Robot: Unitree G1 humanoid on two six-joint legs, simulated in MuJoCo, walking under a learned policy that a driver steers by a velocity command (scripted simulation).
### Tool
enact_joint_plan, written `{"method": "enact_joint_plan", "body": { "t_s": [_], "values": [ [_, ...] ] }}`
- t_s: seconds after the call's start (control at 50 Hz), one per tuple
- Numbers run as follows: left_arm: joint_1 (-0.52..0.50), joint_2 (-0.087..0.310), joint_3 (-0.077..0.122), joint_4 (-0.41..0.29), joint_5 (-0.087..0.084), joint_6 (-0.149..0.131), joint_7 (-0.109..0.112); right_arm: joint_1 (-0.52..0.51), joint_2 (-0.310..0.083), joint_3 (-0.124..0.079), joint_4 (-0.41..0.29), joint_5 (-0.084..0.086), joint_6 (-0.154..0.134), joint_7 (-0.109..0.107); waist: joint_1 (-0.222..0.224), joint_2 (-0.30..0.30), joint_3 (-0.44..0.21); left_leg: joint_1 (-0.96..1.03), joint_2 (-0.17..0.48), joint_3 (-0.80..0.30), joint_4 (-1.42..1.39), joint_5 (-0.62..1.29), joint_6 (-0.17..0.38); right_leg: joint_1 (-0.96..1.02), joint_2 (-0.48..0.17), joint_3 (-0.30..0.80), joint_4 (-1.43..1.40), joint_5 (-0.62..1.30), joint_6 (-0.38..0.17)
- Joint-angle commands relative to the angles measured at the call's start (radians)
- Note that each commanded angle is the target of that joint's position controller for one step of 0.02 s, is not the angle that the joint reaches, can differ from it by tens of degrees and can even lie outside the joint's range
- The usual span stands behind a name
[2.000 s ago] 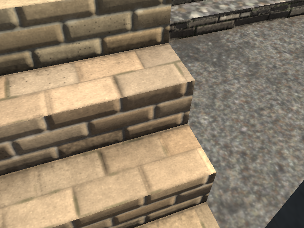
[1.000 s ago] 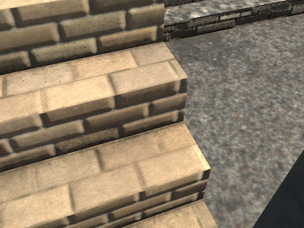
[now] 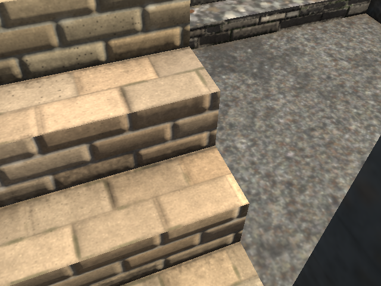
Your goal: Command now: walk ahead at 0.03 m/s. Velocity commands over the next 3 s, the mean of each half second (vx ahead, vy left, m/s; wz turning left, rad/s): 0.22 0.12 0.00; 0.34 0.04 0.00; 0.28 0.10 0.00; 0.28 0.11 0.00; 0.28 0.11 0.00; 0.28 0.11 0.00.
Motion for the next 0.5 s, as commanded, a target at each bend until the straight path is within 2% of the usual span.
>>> {"method": "enact_joint_plan", "body": {
  "t_s": [0.02,0.04,0.06,0.1,0.12,0.16,0.18,0.22,0.24,0.28,0.32,0.34,0.36,0.38,0.4,0.44,0.46,0.5],
  "values": [
    [0.055,0.072,0.012,-0.042,0.01,-0.012,-0.002,0.065,-0.086,-0.009,0.017,0.005,0.002,-0.003,0.004,0.022,0.029,-0.038,0.049,-0.087,-0.056,0.001,0.04,0.018,-0.197,0.214,-0.083,0.09,0.102],
    [0.083,0.008,-0.018,-0.017,0.061,-0.025,0.02,0.091,0.071,0.046,0.0,0.016,0.0,-0.01,0.032,0.046,0.019,-0.014,0.005,-0.058,-0.061,0.003,0.052,0.028,-0.254,0.257,-0.184,-0.096,0.096],
    [0.047,0.039,-0.014,-0.03,0.058,-0.031,0.028,0.082,0.08,0.055,-0.001,0.016,0.003,-0.014,0.024,0.024,0.069,0.021,0.005,-0.061,-0.051,0.021,0.057,-0.045,-0.267,0.287,-0.213,-0.209,0.089],
    [0.002,0.074,-0.014,-0.042,0.049,-0.042,0.037,0.092,0.019,0.049,-0.02,0.007,0.004,-0.015,0.015,-0.001,0.075,0.046,-0.001,-0.056,-0.041,0.026,0.079,-0.067,-0.286,0.315,-0.231,-0.287,0.078],
    [-0.012,0.08,-0.015,-0.049,0.043,-0.046,0.037,0.102,0.002,0.048,-0.025,0.004,0.002,-0.013,0.015,-0.013,0.085,0.043,0.001,-0.06,-0.051,0.033,0.089,-0.066,-0.291,0.318,-0.235,-0.29,0.074],
    [-0.016,0.078,-0.014,-0.049,0.033,-0.052,0.036,0.118,-0.002,0.048,-0.035,0.002,-0.008,-0.009,0.016,-0.011,0.092,0.04,0.004,-0.074,-0.071,0.062,0.103,-0.04,-0.288,0.301,-0.216,-0.24,0.063],
    [-0.041,0.071,-0.019,-0.059,0.04,-0.05,0.031,0.137,0.012,0.049,-0.043,0.001,-0.013,-0.004,0.011,-0.033,0.097,0.049,0.006,-0.073,-0.08,0.077,0.103,-0.046,-0.272,0.279,-0.206,-0.202,0.059],
    [-0.028,0.071,-0.014,-0.057,0.039,-0.05,0.04,0.166,0.025,0.046,-0.059,-0.004,-0.018,0.008,0.018,-0.032,0.095,0.032,0.007,-0.082,-0.079,0.09,0.104,-0.028,-0.262,0.253,-0.172,-0.143,0.051],
    [-0.03,0.064,-0.013,-0.045,0.028,-0.045,0.042,0.154,0.011,0.04,-0.09,-0.004,-0.021,0.012,0.023,-0.032,0.072,0.028,0.01,-0.088,-0.09,0.111,0.107,-0.001,-0.26,0.24,-0.148,-0.086,0.041],
    [-0.056,0.054,-0.013,-0.055,0.021,-0.049,0.046,0.127,0.013,0.035,-0.131,0.002,-0.029,0.013,0.029,-0.005,0.056,0.016,0.014,-0.1,-0.1,0.194,0.109,0.044,-0.254,0.209,-0.094,0.118,0.04],
    [-0.062,0.041,-0.016,-0.055,0.018,-0.059,0.04,0.133,0.015,0.039,-0.15,0.014,-0.036,0.009,0.035,0.007,0.0,0.037,0.029,-0.108,-0.104,0.305,0.111,0.108,-0.244,0.163,-0.033,0.355,0.047],
    [-0.016,0.072,-0.012,-0.037,0.024,-0.059,0.034,0.142,-0.047,0.021,-0.16,0.014,-0.035,0.012,0.035,-0.025,-0.016,0.044,0.037,-0.108,-0.087,0.316,0.121,0.135,-0.241,0.137,-0.001,0.389,0.044],
    [-0.023,0.067,-0.012,-0.035,0.024,-0.057,0.033,0.146,-0.044,0.02,-0.169,0.015,-0.035,0.014,0.033,-0.025,-0.033,0.05,0.035,-0.107,-0.086,0.325,0.128,0.143,-0.244,0.134,0.008,0.403,0.044],
    [-0.035,0.073,-0.01,-0.047,0.013,-0.053,0.023,0.157,-0.019,0.03,-0.177,0.015,-0.037,0.013,0.021,0.012,-0.033,0.074,0.024,-0.105,-0.089,0.304,0.131,0.125,-0.246,0.135,0.009,0.393,0.043],
    [-0.058,0.07,-0.011,-0.054,0.012,-0.049,0.021,0.153,-0.006,0.034,-0.184,0.014,-0.038,0.013,0.017,0.018,-0.021,0.081,0.025,-0.108,-0.097,0.312,0.133,0.108,-0.245,0.129,0.008,0.377,0.043],
    [-0.107,0.066,-0.015,-0.076,0.012,-0.037,0.026,0.14,-0.016,0.035,-0.211,0.012,-0.035,0.012,0.006,0.012,-0.01,0.094,0.026,-0.11,-0.097,0.364,0.139,0.086,-0.246,0.125,0.012,0.418,0.047],
    [-0.134,0.06,-0.022,-0.083,0.012,-0.037,0.022,0.121,-0.005,0.051,-0.22,0.019,-0.031,0.013,0.004,0.014,-0.034,0.12,0.036,-0.111,-0.101,0.411,0.147,0.088,-0.249,0.119,0.008,0.43,0.048],
    [-0.163,0.063,-0.029,-0.103,0.009,-0.037,0.02,0.1,-0.018,0.059,-0.24,0.018,-0.034,0.012,0.01,0.012,-0.074,0.153,0.044,-0.119,-0.112,0.483,0.141,0.11,-0.246,0.111,0.007,0.41,0.057]
  ]
}}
